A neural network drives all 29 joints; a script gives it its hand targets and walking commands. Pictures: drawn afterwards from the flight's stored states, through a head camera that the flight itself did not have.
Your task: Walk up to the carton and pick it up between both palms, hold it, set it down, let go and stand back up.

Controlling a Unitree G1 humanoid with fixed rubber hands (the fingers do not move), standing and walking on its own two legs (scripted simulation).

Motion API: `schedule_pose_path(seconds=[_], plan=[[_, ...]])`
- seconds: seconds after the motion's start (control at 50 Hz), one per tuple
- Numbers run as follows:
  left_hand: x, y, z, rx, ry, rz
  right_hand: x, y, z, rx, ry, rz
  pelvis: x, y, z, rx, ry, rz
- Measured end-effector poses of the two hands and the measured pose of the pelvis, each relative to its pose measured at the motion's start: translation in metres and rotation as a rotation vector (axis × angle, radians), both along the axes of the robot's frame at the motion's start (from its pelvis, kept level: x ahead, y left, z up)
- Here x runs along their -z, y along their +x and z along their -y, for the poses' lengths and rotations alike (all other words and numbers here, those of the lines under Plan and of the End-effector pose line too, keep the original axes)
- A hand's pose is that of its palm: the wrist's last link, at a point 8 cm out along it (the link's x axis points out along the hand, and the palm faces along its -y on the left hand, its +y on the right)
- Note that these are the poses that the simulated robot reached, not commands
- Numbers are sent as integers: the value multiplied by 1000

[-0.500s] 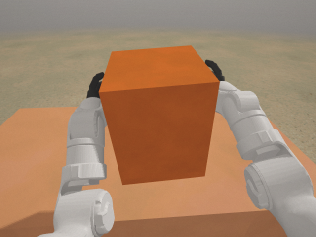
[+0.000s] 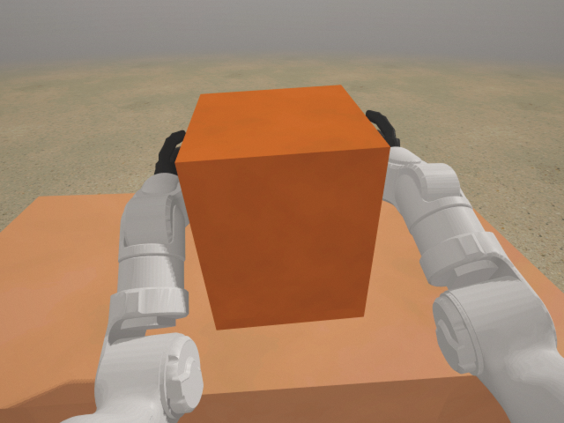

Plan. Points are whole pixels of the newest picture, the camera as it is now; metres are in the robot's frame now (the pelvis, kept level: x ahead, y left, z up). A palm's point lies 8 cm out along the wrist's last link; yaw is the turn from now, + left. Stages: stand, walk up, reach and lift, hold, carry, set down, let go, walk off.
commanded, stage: hold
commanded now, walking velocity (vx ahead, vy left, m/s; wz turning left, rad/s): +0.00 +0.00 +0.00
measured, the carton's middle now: (280, 203) +0.36 +0.01 +0.23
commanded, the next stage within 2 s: none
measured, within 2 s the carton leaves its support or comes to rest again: neither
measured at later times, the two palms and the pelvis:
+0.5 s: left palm (169, 187) +0.37 +0.15 +0.26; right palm (380, 164) +0.38 -0.13 +0.28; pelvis +0.01 +0.00 +0.00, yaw +0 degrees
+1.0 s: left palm (171, 182) +0.37 +0.15 +0.26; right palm (383, 160) +0.38 -0.14 +0.28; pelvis +0.01 +0.00 +0.00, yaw +0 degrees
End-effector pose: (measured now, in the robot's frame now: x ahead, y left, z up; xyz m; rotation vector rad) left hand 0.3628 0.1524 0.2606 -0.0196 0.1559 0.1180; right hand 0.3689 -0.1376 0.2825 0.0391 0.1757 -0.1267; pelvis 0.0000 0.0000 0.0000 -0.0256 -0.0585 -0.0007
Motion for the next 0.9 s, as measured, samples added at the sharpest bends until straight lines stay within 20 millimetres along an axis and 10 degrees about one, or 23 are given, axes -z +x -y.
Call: schedule_pose_path(seconds=[0.9], plan=[[2, 6, 0, -7, 7, -5, 2, 7, 0, -4, 3, -10, 0, 5, 0, -1, 1, -8]])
